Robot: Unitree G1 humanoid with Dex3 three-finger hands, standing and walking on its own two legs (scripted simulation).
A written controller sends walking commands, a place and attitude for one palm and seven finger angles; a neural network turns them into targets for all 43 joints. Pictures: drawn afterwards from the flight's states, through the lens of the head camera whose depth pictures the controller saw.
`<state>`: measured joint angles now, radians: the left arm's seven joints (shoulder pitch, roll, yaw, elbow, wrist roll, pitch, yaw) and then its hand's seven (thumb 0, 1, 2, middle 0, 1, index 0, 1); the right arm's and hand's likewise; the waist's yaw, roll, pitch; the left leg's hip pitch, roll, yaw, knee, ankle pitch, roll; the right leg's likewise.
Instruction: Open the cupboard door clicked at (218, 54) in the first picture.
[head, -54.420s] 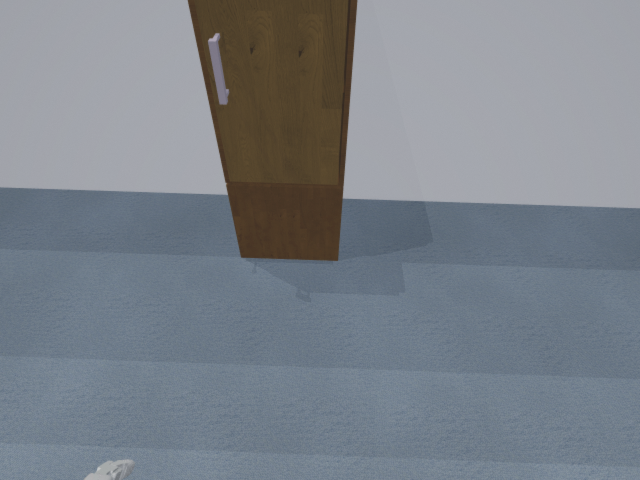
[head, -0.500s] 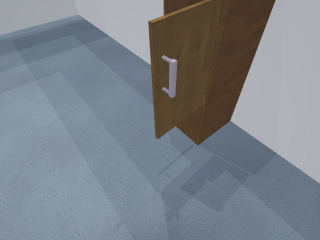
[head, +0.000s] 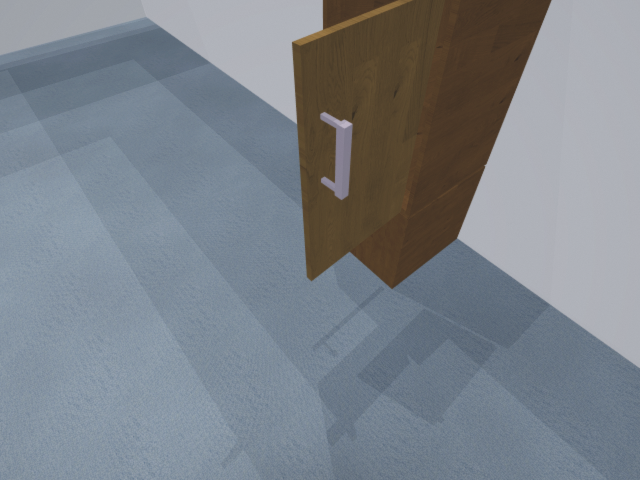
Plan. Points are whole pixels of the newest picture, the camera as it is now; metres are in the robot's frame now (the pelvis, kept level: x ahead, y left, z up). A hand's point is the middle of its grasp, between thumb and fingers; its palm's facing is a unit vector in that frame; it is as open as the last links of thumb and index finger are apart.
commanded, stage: look to check the result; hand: left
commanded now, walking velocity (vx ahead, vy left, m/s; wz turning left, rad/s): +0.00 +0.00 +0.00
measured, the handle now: (334, 157) +0.64 +0.01 +0.03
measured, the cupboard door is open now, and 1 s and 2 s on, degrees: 94 94 94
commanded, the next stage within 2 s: stand and wait in 0.40 s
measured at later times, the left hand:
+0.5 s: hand out of the picture +0.11 +0.23 -0.15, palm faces -0.03 -0.94 -0.34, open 7.3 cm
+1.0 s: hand out of the picture +0.11 +0.22 -0.15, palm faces -0.04 -0.94 -0.33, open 7.3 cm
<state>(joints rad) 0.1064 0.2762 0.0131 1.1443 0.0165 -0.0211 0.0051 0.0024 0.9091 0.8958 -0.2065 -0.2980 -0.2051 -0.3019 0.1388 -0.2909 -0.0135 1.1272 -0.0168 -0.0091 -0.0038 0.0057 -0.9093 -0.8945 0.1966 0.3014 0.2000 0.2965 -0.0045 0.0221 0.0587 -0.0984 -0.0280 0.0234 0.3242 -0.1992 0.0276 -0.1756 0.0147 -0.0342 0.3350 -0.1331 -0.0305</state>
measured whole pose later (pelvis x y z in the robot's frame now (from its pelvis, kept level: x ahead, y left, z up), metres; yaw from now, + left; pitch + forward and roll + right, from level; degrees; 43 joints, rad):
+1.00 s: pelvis +0.03 -0.01 +0.00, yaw +0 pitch -1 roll +0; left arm 0.08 0.31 0.01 1.14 0.01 -0.03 0.00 0.00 0.91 0.90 -0.21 -0.30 -0.21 -0.30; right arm 0.13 -0.32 -0.01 1.13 -0.01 0.00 0.00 0.01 -0.91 -0.89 0.20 0.30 0.20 0.30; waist -0.01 0.02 0.06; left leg -0.04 0.00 0.02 0.27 -0.21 0.00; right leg -0.12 0.05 -0.03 0.28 -0.15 -0.05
